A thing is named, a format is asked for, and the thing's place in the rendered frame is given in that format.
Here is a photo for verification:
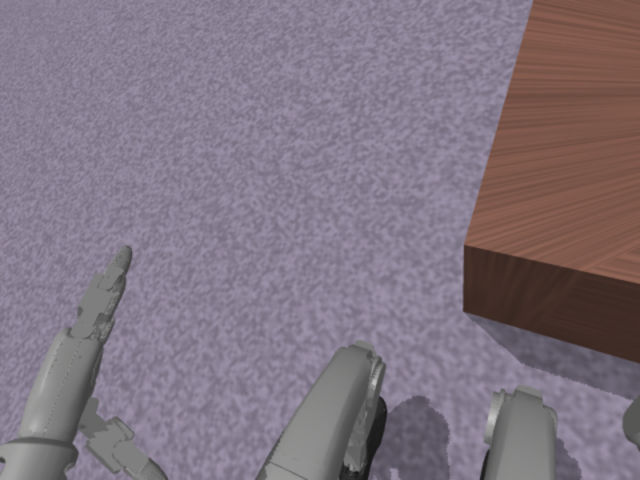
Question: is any left robot hand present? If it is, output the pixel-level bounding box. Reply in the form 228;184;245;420
17;245;168;480

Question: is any left robot foot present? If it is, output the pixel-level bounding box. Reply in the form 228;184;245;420
339;396;387;480

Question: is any right robot arm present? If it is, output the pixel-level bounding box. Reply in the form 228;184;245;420
622;394;640;451

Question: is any left robot arm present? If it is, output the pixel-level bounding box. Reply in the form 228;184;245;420
0;438;79;480

